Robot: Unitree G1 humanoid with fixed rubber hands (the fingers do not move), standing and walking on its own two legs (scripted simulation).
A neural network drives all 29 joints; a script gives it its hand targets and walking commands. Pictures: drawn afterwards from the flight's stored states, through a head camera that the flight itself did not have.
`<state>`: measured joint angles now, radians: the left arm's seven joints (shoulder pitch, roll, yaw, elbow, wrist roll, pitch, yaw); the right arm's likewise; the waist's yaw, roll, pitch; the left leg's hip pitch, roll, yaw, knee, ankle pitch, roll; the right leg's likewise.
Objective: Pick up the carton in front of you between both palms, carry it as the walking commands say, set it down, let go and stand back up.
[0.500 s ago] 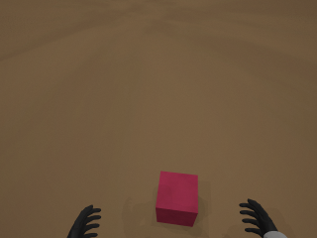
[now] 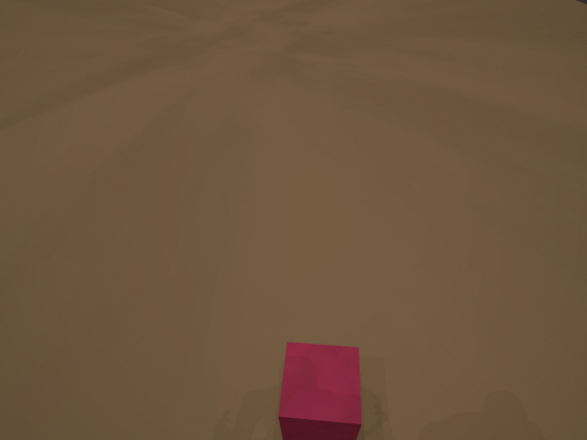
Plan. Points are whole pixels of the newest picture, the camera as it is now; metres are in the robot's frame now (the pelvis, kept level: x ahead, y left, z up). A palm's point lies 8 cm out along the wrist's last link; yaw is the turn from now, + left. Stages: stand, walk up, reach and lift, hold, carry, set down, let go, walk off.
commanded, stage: stand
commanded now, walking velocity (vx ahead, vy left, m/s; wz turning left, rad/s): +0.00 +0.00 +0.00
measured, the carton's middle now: (320, 395) +0.41 -0.04 -0.64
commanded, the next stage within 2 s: none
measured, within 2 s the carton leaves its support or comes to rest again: neither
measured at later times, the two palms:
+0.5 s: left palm out of the picture +0.02 +0.25 -0.12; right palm out of the picture -0.01 -0.25 -0.13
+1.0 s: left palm out of the picture -0.05 +0.23 -0.13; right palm out of the picture -0.08 -0.21 -0.14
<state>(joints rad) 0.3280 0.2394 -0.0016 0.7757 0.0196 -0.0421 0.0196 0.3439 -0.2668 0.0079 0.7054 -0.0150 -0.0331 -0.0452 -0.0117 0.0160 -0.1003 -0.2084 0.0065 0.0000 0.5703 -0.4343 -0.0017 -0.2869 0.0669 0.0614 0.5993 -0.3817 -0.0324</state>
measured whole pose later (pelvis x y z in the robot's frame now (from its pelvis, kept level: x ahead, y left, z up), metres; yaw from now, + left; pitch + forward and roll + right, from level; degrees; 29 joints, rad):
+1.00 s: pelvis -0.03 +0.01 +0.01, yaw -2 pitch -1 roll +0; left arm 0.36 0.17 -0.04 1.10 0.01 0.01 0.04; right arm 0.40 -0.19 0.05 1.08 -0.02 0.01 -0.05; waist -0.01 0.01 0.00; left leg -0.10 0.00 0.04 0.48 -0.36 0.01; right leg -0.20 0.05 0.09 0.52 -0.30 -0.01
